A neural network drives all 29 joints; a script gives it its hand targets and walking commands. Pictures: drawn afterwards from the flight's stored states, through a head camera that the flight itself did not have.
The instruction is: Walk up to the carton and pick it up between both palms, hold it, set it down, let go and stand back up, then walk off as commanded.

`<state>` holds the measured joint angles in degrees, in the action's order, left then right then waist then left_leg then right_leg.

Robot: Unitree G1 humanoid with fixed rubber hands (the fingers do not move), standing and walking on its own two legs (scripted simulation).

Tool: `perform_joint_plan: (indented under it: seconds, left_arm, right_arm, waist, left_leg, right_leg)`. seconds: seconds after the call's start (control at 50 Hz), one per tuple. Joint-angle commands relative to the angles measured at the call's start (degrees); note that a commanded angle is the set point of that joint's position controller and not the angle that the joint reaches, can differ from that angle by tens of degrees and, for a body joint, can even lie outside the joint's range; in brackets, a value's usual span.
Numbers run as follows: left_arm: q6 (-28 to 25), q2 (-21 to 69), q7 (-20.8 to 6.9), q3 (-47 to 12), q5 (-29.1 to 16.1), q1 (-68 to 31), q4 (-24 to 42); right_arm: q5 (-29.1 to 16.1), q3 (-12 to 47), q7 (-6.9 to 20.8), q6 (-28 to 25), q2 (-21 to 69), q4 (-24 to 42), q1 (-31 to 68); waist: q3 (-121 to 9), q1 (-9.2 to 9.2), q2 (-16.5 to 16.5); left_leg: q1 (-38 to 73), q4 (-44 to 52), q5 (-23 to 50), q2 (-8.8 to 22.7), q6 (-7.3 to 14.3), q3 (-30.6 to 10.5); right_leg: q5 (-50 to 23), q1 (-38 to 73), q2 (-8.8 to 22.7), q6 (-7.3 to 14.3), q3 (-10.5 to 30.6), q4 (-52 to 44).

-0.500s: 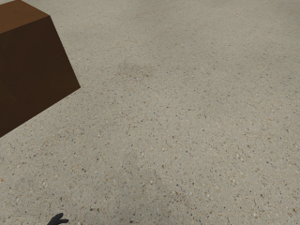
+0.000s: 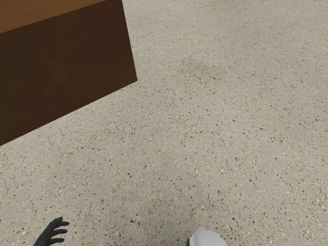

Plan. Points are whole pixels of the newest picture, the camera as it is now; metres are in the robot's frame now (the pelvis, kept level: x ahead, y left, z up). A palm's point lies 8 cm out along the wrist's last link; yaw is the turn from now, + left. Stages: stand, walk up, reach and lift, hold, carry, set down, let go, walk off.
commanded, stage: walk up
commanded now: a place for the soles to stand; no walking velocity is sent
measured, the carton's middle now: out of the picture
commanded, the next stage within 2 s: none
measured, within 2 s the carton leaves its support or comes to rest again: neither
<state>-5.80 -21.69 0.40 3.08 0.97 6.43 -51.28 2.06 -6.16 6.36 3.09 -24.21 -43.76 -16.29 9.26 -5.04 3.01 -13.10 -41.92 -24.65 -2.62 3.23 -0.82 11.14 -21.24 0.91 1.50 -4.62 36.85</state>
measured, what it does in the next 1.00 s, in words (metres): steps to the left, turning left: left foot, then right foot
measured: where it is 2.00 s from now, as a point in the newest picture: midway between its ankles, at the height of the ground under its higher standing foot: (75, 193)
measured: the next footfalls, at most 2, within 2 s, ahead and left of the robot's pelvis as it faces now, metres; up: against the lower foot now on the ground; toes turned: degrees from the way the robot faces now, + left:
left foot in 0.30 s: +0.17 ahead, +0.25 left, +0.00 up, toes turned +18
right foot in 0.64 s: +0.33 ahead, +0.10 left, +0.00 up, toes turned +16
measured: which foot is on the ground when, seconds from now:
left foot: down 0.00-0.00, up 0.02-0.28, down 0.30-0.68, up 0.70-0.92, down 0.94-1.00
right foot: down 0.00-0.36, up 0.38-0.62, down 0.64-0.98, up 1.00-1.00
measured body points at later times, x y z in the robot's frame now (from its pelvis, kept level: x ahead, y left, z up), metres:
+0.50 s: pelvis +0.13 +0.14 -0.01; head +0.17 +0.16 +0.44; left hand +0.09 +0.50 -0.11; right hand +0.35 -0.14 -0.10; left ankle +0.13 +0.24 -0.72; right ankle +0.13 -0.01 -0.65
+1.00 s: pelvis +0.25 +0.30 -0.03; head +0.26 +0.29 +0.42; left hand +0.15 +0.65 -0.11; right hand +0.51 +0.05 -0.12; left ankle +0.29 +0.45 -0.72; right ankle +0.29 +0.10 -0.70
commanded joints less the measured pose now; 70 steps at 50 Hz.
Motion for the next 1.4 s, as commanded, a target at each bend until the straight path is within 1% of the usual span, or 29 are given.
perform_joint_plan:
  seconds: [0.0,0.06,0.26,0.3,0.32,0.34,0.36,0.38,0.46,0.58,0.62,0.66,0.68,0.72,0.84,0.92,0.94,0.96,0.98,1.0,1.02,1.08,1.2,1.24,1.3,1.32,1.34,1.36,1.38]
  left_arm:
    - [-0.1,-26.1,2.9,8.8,1.2,11.8,2.2]
    - [-1.3,-21.9,2.6,7.9,1.0,2.1,5.3]
    - [-2.8,-23.2,1.1,7.8,0.8,2.4,6.0]
    - [-1.9,-22.5,1.1,7.3,1.3,-0.4,5.9]
    - [-1.3,-19.6,1.1,6.4,1.7,1.4,5.8]
    - [-1.1,-15.6,0.8,5.0,1.3,1.6,6.4]
    - [-1.0,-15.5,0.6,4.0,0.0,-0.2,9.0]
    - [-1.1,-18.7,0.7,4.3,0.3,-0.8,8.6]
    - [-2.3,-16.9,0.7,3.2,-0.6,7.3,4.1]
    - [-3.0,-15.9,0.9,3.3,-0.6,8.0,4.7]
    - [-3.6,-16.6,1.3,4.4,-0.1,19.9,1.1]
    - [-3.1,-26.7,2.4,7.9,0.5,26.8,-0.1]
    - [-2.4,-27.4,2.4,8.2,0.0,18.8,1.7]
    - [-2.4,-22.0,2.2,6.9,0.0,10.5,5.4]
    - [-3.1,-22.5,1.3,6.4,0.2,5.8,6.8]
    - [-2.4,-21.6,0.4,5.3,0.4,-0.9,7.6]
    - [-2.0,-16.8,0.2,4.1,0.2,1.8,7.7]
    - [-1.8,-10.4,0.0,2.1,-0.6,3.5,8.6]
    - [-0.6,-14.6,0.4,3.1,-1.4,3.7,9.0]
    - [-0.1,-20.4,0.9,4.1,-0.5,3.6,7.0]
    - [-0.3,-21.9,0.7,4.0,-0.2,1.6,6.5]
    - [0.1,-19.4,0.3,4.1,-1.1,6.3,3.0]
    - [-0.4,-18.5,-1.3,4.1,0.4,6.9,2.7]
    - [-0.7,-17.4,-1.6,4.1,0.0,6.8,3.1]
    - [-1.8,-17.0,-1.0,5.3,-0.1,17.9,-1.2]
    - [-1.9,-19.5,-0.1,6.7,0.0,24.3,-2.8]
    - [-2.3,-24.0,0.9,7.9,0.7,26.9,-2.1]
    - [-1.8,-26.5,1.0,8.3,0.0,21.2,-1.0]
    - [-1.9,-25.5,1.0,7.9,-0.2,15.9,1.7]
  right_arm:
    - [0.8,-2.7,-1.1,-0.9,-12.8,7.0,5.3]
    - [0.3,-3.7,-0.1,-1.6,-15.0,4.0,2.5]
    - [-0.8,-3.5,2.3,-3.0,-11.8,0.2,6.5]
    - [-1.0,-4.5,2.3,-3.4,-12.7,-2.4,0.5]
    - [-0.6,-5.4,1.8,-3.3,-14.9,-4.8,-4.1]
    - [-0.4,-6.3,0.8,-3.6,-19.5,-5.0,-8.3]
    - [-1.5,-7.1,-0.1,-3.4,-23.6,-3.2,-9.3]
    - [-2.1,-6.8,-0.3,-3.5,-23.3,-2.1,-5.7]
    - [-1.9,-4.6,-2.9,-5.5,-16.9,1.1,0.6]
    - [-1.1,-3.1,-3.2,-6.1,-14.0,4.2,2.3]
    - [-1.9,-2.5,-2.4,-5.7,-12.0,6.3,8.7]
    - [-2.1,-1.2,-2.3,-5.9,-8.0,8.0,10.7]
    - [-0.7,-2.3,-3.0,-5.2,-14.7,5.0,7.2]
    - [-1.4,-2.8,-2.7,-5.7,-16.8,3.3,7.5]
    - [-2.1,-2.6,-0.7,-6.1,-12.9,1.2,7.5]
    - [-1.7,-4.6,-0.4,-6.2,-13.3,-5.9,-8.2]
    - [-1.4,-6.2,-1.2,-6.4,-15.6,-9.1,-17.0]
    - [-0.8,-6.7,-2.3,-6.5,-21.1,-7.5,-17.0]
    - [-1.1,-6.1,-2.7,-6.4,-22.9,-3.5,-8.8]
    - [-2.3,-6.5,-2.6,-6.1,-22.2,-1.5,-2.6]
    - [-2.6,-5.8,-2.9,-6.4,-21.2,-1.2,-1.0]
    - [-2.5,-4.5,-4.5,-7.8,-18.0,-1.0,0.0]
    - [-0.8,-3.2,-4.3,-8.2,-16.6,0.2,1.3]
    - [-0.7,-3.1,-4.0,-7.8,-16.7,0.0,1.5]
    - [-1.0,-1.9,-3.4,-7.2,-13.9,1.7,9.1]
    - [-0.8,-1.1,-3.3,-7.0,-10.6,1.9,8.7]
    - [-1.5,0.3,-3.4,-7.3,-6.5,2.6,5.8]
    - [-0.9,-1.2,-3.8,-6.7,-12.6,1.6,4.9]
    - [-0.1,-1.4,-4.0,-6.2,-15.4,-0.7,4.9]
  waist:
    - [-16.9,10.58,-11.3]
    - [-9.0,4.88,-7.0]
    - [-7.2,4.09,-17.5]
    - [-10.1,-0.71,-11.7]
    - [-13.3,-2.44,-2.6]
    - [-13.7,-6.49,15.7]
    - [-13.0,-7.24,26.8]
    - [-9.0,-4.44,15.5]
    - [-14.1,1.98,7.1]
    - [-12.1,2.33,7.6]
    - [-14.6,9.94,1.5]
    - [-18.5,15.02,-19.3]
    - [-15.4,12.2,-15.4]
    - [-7.4,8.57,-9.5]
    - [-0.8,5.48,-14.3]
    - [-9.6,-3.6,-8.0]
    - [-15.5,-7.45,3.4]
    - [-11.9,-7.66,22.5]
    - [-10.8,-4.64,15.9]
    - [-8.0,-1.98,8.0]
    - [-5.0,-0.18,-0.7]
    - [-5.1,2.64,1.5]
    - [-7.7,2.38,3.6]
    - [-5.1,2.92,3.8]
    - [-6.8,10.66,1.0]
    - [-10.8,13.62,-6.3]
    - [-13.3,15.27,-21.9]
    - [-10.2,12.81,-16.3]
    - [-6.6,10.66,-9.7]
  left_leg:
    - [-26.4,-21.2,-6.7,2.2,-0.4,-9.2]
    - [-26.2,-23.4,-1.0,9.1,-1.5,-9.2]
    - [-11.8,-1.6,4.7,10.4,-1.1,-0.6]
    - [4.1,1.6,11.8,6.3,-0.2,5.6]
    - [11.5,1.9,7.8,3.2,-0.1,5.3]
    - [17.6,11.9,-7.6,4.4,3.2,-8.6]
    - [14.9,26.8,-14.1,15.0,8.5,-36.8]
    - [12.5,29.1,-9.0,20.9,13.8,-46.0]
    - [13.5,13.8,33.5,17.4,15.3,-25.3]
    - [2.6,9.5,37.1,17.9,14.3,-22.0]
    - [-12.1,-1.0,31.8,10.2,7.7,-12.6]
    - [-33.0,-23.7,-5.4,-5.0,-0.7,-4.6]
    - [-35.7,-26.9,-7.5,0.5,0.0,-9.1]
    - [-36.8,-31.2,-4.5,5.8,-1.8,-9.0]
    - [-23.4,-10.8,-5.4,9.4,-2.8,-5.8]
    - [8.3,2.6,10.7,2.4,-1.5,6.7]
    - [18.9,3.6,6.9,0.0,-0.2,3.6]
    - [17.3,18.1,-13.9,10.1,4.4,-23.2]
    - [8.6,33.0,-33.2,19.9,10.1,-48.4]
    - [5.8,35.7,-36.1,26.9,13.7,-53.1]
    - [2.5,32.7,-29.2,26.1,13.3,-46.5]
    - [-1.0,25.6,-7.9,20.1,5.6,-32.1]
    - [-3.1,23.2,-8.1,21.2,14.1,-23.4]
    - [-8.4,22.7,-7.5,20.3,12.9,-22.0]
    - [-25.1,10.4,-4.9,13.7,6.8,-8.4]
    - [-32.0,-3.5,-0.1,7.7,3.5,-3.5]
    - [-36.9,-22.3,-4.8,-1.2,-0.3,0.8]
    - [-40.6,-28.0,-6.9,-0.6,-0.7,-5.3]
    - [-38.8,-30.6,-3.6,2.9,-0.8,-7.9]
  right_leg:
    - [31.7,26.9,28.2,6.7,36.7,-27.1]
    - [24.8,20.0,27.6,13.1,27.8,-25.9]
    - [5.1,7.7,20.9,9.9,-1.8,-17.1]
    - [17.1,-3.8,17.8,6.4,-7.2,-8.9]
    - [22.4,-7.9,14.0,5.3,-8.9,3.9]
    - [16.1,-17.4,6.0,3.2,-13.5,25.1]
    - [24.4,-26.6,0.6,0.8,-6.9,36.2]
    - [24.0,-26.1,1.8,1.5,-0.1,37.3]
    - [15.9,-19.7,8.3,1.0,5.0,29.9]
    - [16.6,-7.2,5.4,1.3,5.5,7.1]
    - [1.3,17.2,2.3,1.4,1.7,-7.0]
    - [14.1,34.0,25.8,7.2,39.2,-23.7]
    - [25.1,31.4,30.0,12.6,42.2,-20.9]
    - [16.4,24.6,30.9,18.6,35.2,-18.2]
    - [-4.2,6.5,26.0,13.6,14.8,-15.5]
    - [3.4,-8.0,15.0,6.2,-2.4,4.0]
    - [0.7,-13.4,10.4,4.3,-5.1,23.1]
    - [17.9,-25.8,2.1,2.6,-6.2,38.7]
    - [21.2,-27.8,-0.6,1.9,1.3,42.7]
    - [22.4,-25.6,2.8,1.7,5.7,43.6]
    - [19.1,-25.3,5.8,1.6,6.9,42.5]
    - [8.4,-20.1,7.9,1.8,8.3,35.7]
    - [13.9,-12.0,7.5,0.0,6.1,16.2]
    - [14.8,-7.5,5.4,0.7,4.9,12.2]
    - [4.6,18.2,2.5,2.9,1.8,0.0]
    - [12.0,28.8,5.2,3.2,8.6,-5.2]
    - [26.8,31.3,19.4,5.2,31.1,-16.7]
    - [38.9,27.5,26.6,11.5,47.3,-24.2]
    - [42.8,21.8,28.9,13.8,47.9,-25.1]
